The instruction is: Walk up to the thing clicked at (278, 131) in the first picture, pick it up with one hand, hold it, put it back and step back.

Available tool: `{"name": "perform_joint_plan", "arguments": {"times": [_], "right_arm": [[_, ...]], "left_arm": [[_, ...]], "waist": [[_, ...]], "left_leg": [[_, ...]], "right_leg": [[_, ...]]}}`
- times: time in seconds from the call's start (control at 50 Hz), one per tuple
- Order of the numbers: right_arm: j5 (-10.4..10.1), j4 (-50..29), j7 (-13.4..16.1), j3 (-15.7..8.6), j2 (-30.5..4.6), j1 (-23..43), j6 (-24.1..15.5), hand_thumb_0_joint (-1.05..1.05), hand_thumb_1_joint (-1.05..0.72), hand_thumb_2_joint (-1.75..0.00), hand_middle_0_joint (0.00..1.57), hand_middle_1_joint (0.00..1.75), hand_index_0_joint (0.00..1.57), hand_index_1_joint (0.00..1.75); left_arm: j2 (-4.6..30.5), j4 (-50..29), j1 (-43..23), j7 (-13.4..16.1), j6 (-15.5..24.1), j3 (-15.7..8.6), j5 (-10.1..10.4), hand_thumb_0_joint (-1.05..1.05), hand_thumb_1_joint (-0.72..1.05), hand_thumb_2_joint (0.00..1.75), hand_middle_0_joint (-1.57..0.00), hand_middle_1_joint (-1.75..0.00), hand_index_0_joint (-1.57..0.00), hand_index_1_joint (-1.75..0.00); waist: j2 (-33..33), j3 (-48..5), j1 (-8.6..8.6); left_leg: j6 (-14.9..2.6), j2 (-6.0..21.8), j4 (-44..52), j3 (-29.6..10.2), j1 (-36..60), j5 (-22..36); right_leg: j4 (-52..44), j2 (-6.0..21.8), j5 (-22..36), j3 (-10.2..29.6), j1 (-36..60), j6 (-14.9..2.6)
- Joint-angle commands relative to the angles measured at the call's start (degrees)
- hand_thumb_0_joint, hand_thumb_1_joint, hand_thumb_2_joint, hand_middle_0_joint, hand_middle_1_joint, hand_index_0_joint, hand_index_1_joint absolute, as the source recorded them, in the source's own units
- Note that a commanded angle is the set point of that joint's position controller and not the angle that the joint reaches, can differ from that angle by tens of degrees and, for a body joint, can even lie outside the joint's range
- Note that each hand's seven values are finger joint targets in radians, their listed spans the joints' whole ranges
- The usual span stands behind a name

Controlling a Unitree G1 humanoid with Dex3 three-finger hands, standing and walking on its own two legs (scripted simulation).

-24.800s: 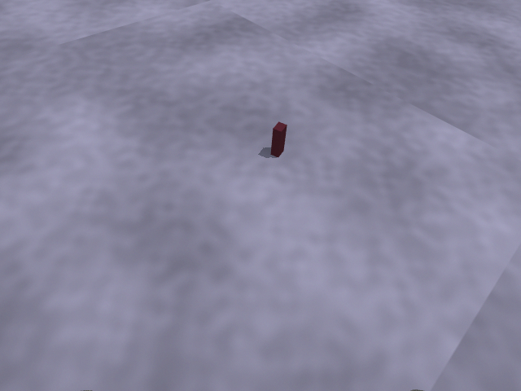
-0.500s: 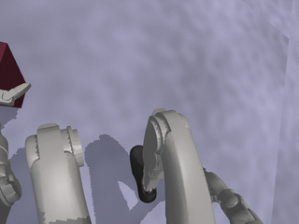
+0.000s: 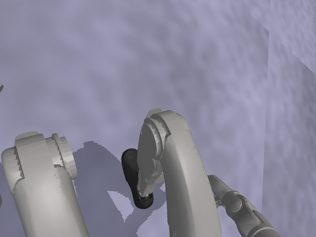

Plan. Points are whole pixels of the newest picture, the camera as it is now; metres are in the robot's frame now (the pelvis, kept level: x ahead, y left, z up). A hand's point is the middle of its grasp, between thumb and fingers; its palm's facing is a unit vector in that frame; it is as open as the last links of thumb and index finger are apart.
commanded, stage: lower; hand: left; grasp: from the side
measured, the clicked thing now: out of the picture +0.45 +0.27 -0.15
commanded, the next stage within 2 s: loosen in 0.58 s
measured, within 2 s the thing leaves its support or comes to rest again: rests again in 1.54 s
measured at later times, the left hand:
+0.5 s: hand out of the picture +0.46 +0.27 -0.16, palm faces +0.34 -0.94 -0.03, open 10.9 cm
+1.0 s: hand out of the picture +0.46 +0.27 -0.16, palm faces +0.34 -0.94 +0.00, open 11.4 cm
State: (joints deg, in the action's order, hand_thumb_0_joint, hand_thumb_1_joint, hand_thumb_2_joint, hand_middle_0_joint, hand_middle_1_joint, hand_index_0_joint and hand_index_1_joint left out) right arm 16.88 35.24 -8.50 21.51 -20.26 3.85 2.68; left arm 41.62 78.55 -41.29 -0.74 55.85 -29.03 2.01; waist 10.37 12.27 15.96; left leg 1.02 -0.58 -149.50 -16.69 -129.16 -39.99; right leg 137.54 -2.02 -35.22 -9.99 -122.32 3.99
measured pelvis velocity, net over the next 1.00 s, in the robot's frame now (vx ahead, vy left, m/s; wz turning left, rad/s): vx -0.01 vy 0.01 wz -0.05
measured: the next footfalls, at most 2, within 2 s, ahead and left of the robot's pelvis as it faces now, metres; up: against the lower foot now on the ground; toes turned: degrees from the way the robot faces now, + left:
none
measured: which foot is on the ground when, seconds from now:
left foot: down 0.00-1.00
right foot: down 0.00-1.00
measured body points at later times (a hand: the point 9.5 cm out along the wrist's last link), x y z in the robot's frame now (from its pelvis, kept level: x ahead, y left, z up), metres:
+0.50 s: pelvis +0.00 +0.01 +0.00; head +0.24 +0.17 +0.34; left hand +0.43 +0.32 -0.15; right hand +0.13 -0.25 -0.05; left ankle +0.08 +0.12 -0.26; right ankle +0.13 -0.13 -0.26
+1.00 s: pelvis -0.01 +0.01 +0.00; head +0.23 +0.18 +0.33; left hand +0.43 +0.32 -0.16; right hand +0.14 -0.25 -0.04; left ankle +0.08 +0.12 -0.26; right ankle +0.13 -0.13 -0.26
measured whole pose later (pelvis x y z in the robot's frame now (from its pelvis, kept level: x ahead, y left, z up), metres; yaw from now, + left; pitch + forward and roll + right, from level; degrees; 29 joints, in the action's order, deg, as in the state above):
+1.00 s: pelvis -0.01 +0.01 +0.00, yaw -3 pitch +15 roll -18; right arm 19.7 32.7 -8.6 27.3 -20.5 7.8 2.4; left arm 47.2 82.5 -41.6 2.3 60.7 -27.9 1.8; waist 13.9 15.7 16.5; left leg 0.1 0.0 -151.5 -20.1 -127.9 -40.7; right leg 136.2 -3.5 -34.2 -12.7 -119.7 4.5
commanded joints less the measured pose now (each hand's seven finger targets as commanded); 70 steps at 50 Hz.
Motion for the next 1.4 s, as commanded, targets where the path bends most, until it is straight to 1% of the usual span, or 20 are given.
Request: {"name": "perform_joint_plan", "arguments": {"times": [0.0,0.06,0.16,0.34,0.46,0.56,0.66,0.68,0.78,0.82,0.86,0.92,1.0,1.08,1.16,1.22,1.3,1.32,1.36,1.38], "right_arm": [[0.75,-1.14,0.77,-4.94,-19.03,-3.88,0.56,0.0,-0.9,-0.9,0.2,0.3,0.2,0.3],[0.99,-1.56,0.65,-4.43,-19.56,-3.44,0.53,0.0,-0.9,-0.9,0.2,0.3,0.2,0.3],[1.3,-1.82,0.63,-3.88,-19.98,-3.23,0.6,0.0,-0.89,-0.9,0.2,0.3,0.2,0.3],[1.73,-2.02,0.51,-2.84,-20.24,-2.26,0.33,0.0,-0.89,-0.9,0.2,0.3,0.2,0.3],[2.23,-1.91,0.56,-2.25,-20.3,-1.38,0.51,0.0,-0.89,-0.9,0.2,0.3,0.2,0.3],[2.48,-2.2,0.55,-1.84,-20.47,-1.54,0.5,0.0,-0.88,-0.9,0.2,0.3,0.2,0.3],[2.69,-2.39,0.58,-1.53,-20.65,0.11,0.65,0.0,-0.88,-0.9,0.2,0.3,0.2,0.3],[2.82,-2.16,0.59,-1.39,-20.65,-0.12,0.64,0.0,-0.9,-0.9,0.2,0.3,0.2,0.3],[2.79,-2.59,0.48,-1.01,-20.88,0.52,0.23,0.0,-0.89,-0.89,0.2,0.3,0.2,0.3],[2.76,-2.58,0.52,-0.97,-20.94,0.2,0.17,0.0,-0.89,-0.89,0.2,0.3,0.2,0.3],[2.75,-2.91,0.57,-0.8,-20.82,1.08,0.13,0.0,-0.9,-0.89,0.2,0.3,0.2,0.3],[2.86,-2.97,0.73,-0.66,-20.69,0.83,0.44,0.0,-0.9,-0.9,0.2,0.3,0.2,0.3],[2.92,-3.05,0.68,-0.72,-21.17,0.84,0.47,0.0,-0.9,-0.9,0.2,0.3,0.2,0.3],[2.93,-3.16,0.65,-0.57,-21.01,0.65,0.51,0.0,-0.91,-0.9,0.2,0.3,0.2,0.3],[2.96,-3.07,0.65,-0.57,-20.93,0.83,0.22,0.0,-0.89,-0.9,0.2,0.3,0.2,0.3],[2.8,-3.1,0.76,-0.53,-21.09,0.82,0.41,0.0,-0.88,-0.9,0.2,0.3,0.2,0.3],[2.74,-3.38,0.96,-1.2,-21.37,-0.04,1.12,0.0,-0.88,-0.9,0.2,0.3,0.2,0.3],[2.63,-3.23,0.99,-1.71,-21.24,-0.78,1.39,0.0,-0.88,-0.9,0.2,0.3,0.2,0.3],[2.21,-3.73,1.18,-2.7,-20.96,-1.51,1.91,0.0,-0.89,-0.9,0.2,0.3,0.2,0.3],[1.73,-3.88,1.44,-3.37,-20.98,-1.76,2.14,0.0,-0.89,-0.9,0.2,0.3,0.2,0.3]], "left_arm": [[12.45,-7.87,-14.19,0.56,4.98,-0.51,-0.68,0.0,0.1,1.21,-1.11,-1.32,-1.13,-1.32],[13.57,-7.89,-13.93,1.0,5.53,-1.37,-0.51,0.0,0.08,1.2,-1.11,-1.32,-1.13,-1.32],[11.84,-6.75,-13.57,1.53,5.56,0.27,-1.0,0.0,0.14,1.24,-1.14,-1.36,-1.16,-1.36],[14.37,-6.97,-14.65,2.76,6.88,-0.4,-0.53,0.0,0.16,1.28,-1.17,-1.38,-1.19,-1.38],[14.49,-5.49,-12.87,2.89,7.15,0.35,-1.53,0.0,0.19,1.28,-1.16,-1.37,-1.18,-1.37],[14.42,-5.43,-11.98,3.42,7.37,-0.28,-0.88,0.0,0.22,1.28,-1.16,-1.37,-1.18,-1.37],[14.36,-5.0,-12.86,3.54,7.77,1.37,-1.63,0.0,0.25,1.28,-1.16,-1.37,-1.18,-1.37],[14.76,-5.07,-13.2,3.48,7.93,1.37,-1.65,0.0,0.2,1.2,-1.18,-1.29,-1.2,-1.29],[14.51,-5.82,-14.33,3.67,8.9,0.29,0.25,0.0,0.02,0.8,-0.9,-0.92,-0.92,-0.89],[14.13,-5.19,-14.36,3.5,9.2,0.37,0.85,0.0,-0.02,0.65,-0.86,-0.85,-0.88,-0.83],[14.69,-4.31,-13.51,3.29,9.09,0.43,0.3,0.0,-0.1,0.57,-0.82,-0.78,-0.84,-0.76],[15.11,-4.21,-12.82,2.88,8.74,0.85,-0.28,0.0,-0.33,0.43,-0.58,-0.55,-0.6,-0.55],[14.62,-4.25,-12.32,2.9,8.61,0.52,0.03,0.0,-0.4,0.25,-0.38,-0.33,-0.38,-0.33],[14.8,-5.37,-13.05,3.06,8.78,0.36,0.61,0.0,-0.48,0.19,-0.31,-0.25,-0.31,-0.26],[14.47,-5.02,-13.41,2.88,9.02,1.01,0.38,0.0,-0.42,0.21,-0.19,-0.2,-0.19,-0.2],[16.82,-6.82,-13.92,2.87,9.3,-1.09,0.76,0.0,-0.35,0.22,-0.13,-0.16,-0.13,-0.16],[23.47,-11.68,-13.69,2.82,8.34,-5.63,-0.01,0.0,-0.34,0.21,-0.09,-0.13,-0.09,-0.13],[24.64,-14.18,-13.07,2.72,7.76,-6.75,-0.19,0.0,-0.34,0.21,-0.08,-0.12,-0.07,-0.12],[25.14,-17.58,-13.26,1.83,6.17,-7.07,-0.47,0.0,-0.34,0.2,-0.07,-0.11,-0.07,-0.11],[26.14,-19.47,-12.23,1.04,4.97,-8.23,-0.19,0.0,-0.34,0.19,-0.07,-0.1,-0.06,-0.11]], "waist": [[-26.04,-33.63,3.4],[-27.46,-33.62,3.44],[-27.04,-32.1,5.14],[-27.43,-31.74,4.91],[-28.25,-30.91,5.01],[-27.36,-31.9,5.3],[-28.36,-29.79,5.75],[-28.39,-29.83,5.83],[-27.64,-30.04,5.85],[-26.88,-30.59,6.18],[-27.14,-29.32,5.71],[-27.12,-29.3,5.62],[-28.36,-28.68,5.8],[-27.49,-29.73,5.9],[-27.5,-29.08,6.28],[-28.73,-29.22,5.23],[-33.5,-32.37,3.01],[-35.21,-34.65,1.81],[-37.76,-37.32,1.6],[-38.36,-38.69,0.64]], "left_leg": [[-0.21,3.03,17.88,5.05,21.93,5.04],[0.17,3.11,18.57,4.5,22.72,5.37],[0.35,3.49,18.87,3.06,23.91,6.44],[0.19,3.58,18.21,2.78,23.18,5.62],[0.47,3.88,18.24,2.49,24.25,7.1],[0.37,3.97,17.69,2.2,24.9,9.06],[0.68,4.19,18.19,1.42,24.92,7.4],[0.55,4.11,17.8,1.73,24.74,7.33],[0.4,4.03,17.74,1.36,24.17,6.27],[0.28,4.04,17.47,1.37,24.05,6.51],[0.43,4.08,18.09,1.2,23.67,5.24],[0.28,4.15,17.92,1.53,23.38,5.7],[0.7,4.33,18.56,0.78,24.8,6.54],[0.42,4.22,17.89,0.99,24.41,7.1],[0.39,4.24,17.97,0.94,24.15,6.33],[0.59,4.45,18.76,0.49,24.97,6.52],[1.07,4.68,19.96,1.19,27.42,7.9],[1.33,4.75,20.41,1.45,29.51,9.43],[1.52,4.85,21.4,1.79,31.49,10.26],[1.49,4.82,21.7,2.21,31.78,10.72]], "right_leg": [[-10.42,-1.88,7.92,-5.95,18.01,-4.59],[-9.88,-1.97,8.2,-6.65,18.13,-4.71],[-9.65,-1.98,9.53,-7.49,17.37,-4.46],[-9.92,-2.44,9.25,-7.69,18.43,-4.41],[-9.45,-2.6,10.34,-8.13,18.62,-4.46],[-9.79,-2.85,12.07,-8.36,20.29,-4.27],[-9.23,-2.87,10.76,-8.94,18.05,-4.33],[-9.47,-2.96,10.8,-8.88,18.6,-4.26],[-9.65,-3.09,10.25,-9.11,19.01,-4.17],[-9.91,-3.23,10.54,-9.11,19.89,-4.08],[-9.86,-3.19,9.31,-9.38,18.64,-4.18],[-10.23,-3.37,9.56,-9.24,19.28,-4.23],[-9.52,-3.21,10.31,-9.6,18.39,-4.25],[-9.92,-3.42,10.95,-9.44,19.69,-4.17],[-9.93,-3.36,10.42,-9.56,18.91,-4.2],[-9.59,-3.24,10.26,-9.51,18.83,-4.28],[-9.14,-2.99,10.52,-8.86,19.59,-4.59],[-8.99,-2.87,11.47,-8.33,19.96,-4.73],[-9.17,-2.68,11.91,-7.82,19.76,-4.91],[-9.26,-2.61,12.19,-7.29,19.62,-5.03]]}}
